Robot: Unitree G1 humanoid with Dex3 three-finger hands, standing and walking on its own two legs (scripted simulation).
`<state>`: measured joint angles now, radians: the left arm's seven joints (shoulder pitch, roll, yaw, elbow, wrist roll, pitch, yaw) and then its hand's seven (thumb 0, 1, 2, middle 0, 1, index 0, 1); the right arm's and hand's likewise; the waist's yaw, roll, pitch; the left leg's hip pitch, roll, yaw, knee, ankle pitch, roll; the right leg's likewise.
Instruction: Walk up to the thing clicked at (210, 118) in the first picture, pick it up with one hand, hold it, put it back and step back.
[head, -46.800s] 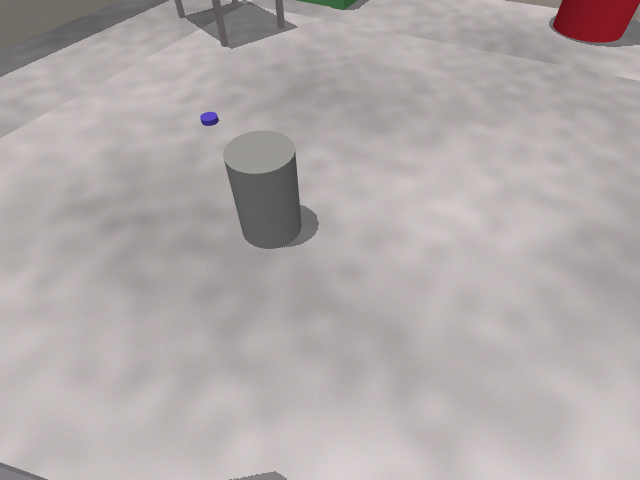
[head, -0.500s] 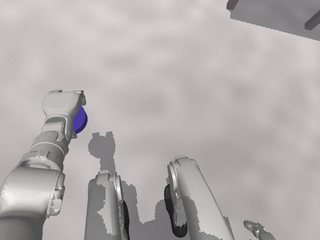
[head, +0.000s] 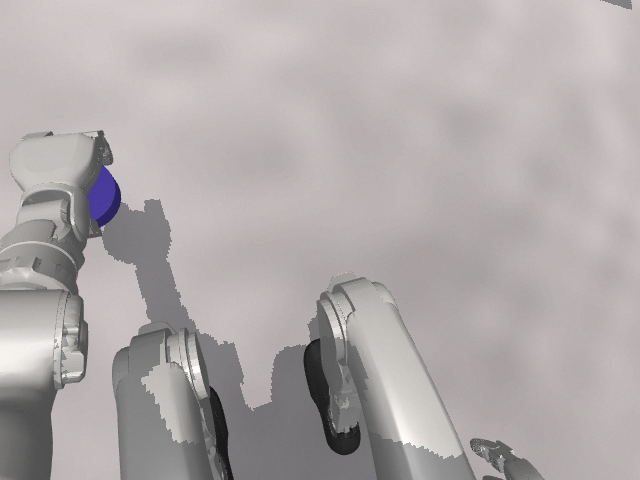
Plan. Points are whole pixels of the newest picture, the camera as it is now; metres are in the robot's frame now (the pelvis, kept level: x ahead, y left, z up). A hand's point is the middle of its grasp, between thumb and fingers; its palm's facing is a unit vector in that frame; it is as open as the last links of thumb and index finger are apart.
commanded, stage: crouch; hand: left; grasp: from above
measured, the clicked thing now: (79, 194) +0.51 +0.21 -0.21
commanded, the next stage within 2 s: lower in 0.48 s
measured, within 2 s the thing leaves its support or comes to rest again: neither
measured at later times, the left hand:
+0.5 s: hand (88, 193) +0.52 +0.21 -0.23, palm faces -0.44 -0.02 -0.90, open 11.1 cm
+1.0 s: hand (104, 195) +0.53 +0.20 -0.27, palm faces -0.45 -0.04 -0.89, open 11.0 cm
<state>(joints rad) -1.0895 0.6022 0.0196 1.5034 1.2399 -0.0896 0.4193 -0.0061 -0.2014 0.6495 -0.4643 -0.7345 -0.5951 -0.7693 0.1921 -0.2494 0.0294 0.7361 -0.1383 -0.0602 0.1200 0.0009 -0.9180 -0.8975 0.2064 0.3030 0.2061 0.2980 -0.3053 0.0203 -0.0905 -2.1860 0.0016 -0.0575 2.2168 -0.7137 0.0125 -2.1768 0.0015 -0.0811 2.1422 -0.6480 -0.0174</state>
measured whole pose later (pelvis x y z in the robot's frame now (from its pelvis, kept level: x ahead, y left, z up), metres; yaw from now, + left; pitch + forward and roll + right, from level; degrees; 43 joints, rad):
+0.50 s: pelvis +0.00 +0.00 -0.04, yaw -3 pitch +37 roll -8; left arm -1.15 0.71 0.02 1.55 1.26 -0.09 0.42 -0.01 -0.20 0.65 -0.47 -0.72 -0.60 -0.76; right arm 0.22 -0.28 0.11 0.71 -0.16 -0.08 0.16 0.00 -0.92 -0.90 0.21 0.30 0.21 0.30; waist -0.35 0.00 -0.02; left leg -2.30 0.01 -0.09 2.37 -0.73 0.02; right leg -2.27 0.01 -0.12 2.26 -0.64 -0.01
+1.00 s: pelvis +0.00 +0.00 -0.07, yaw -5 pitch +35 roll -10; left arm -1.21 0.81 0.06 1.66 1.29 -0.11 0.47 -0.01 -0.19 0.64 -0.46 -0.72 -0.59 -0.76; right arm 0.21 -0.31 0.18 0.68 -0.19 -0.11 0.17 0.00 -0.92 -0.90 0.21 0.30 0.21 0.30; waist -0.41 -0.04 0.07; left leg -2.36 0.01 -0.13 2.47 -0.73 0.02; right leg -2.32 0.01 -0.15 2.33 -0.62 -0.01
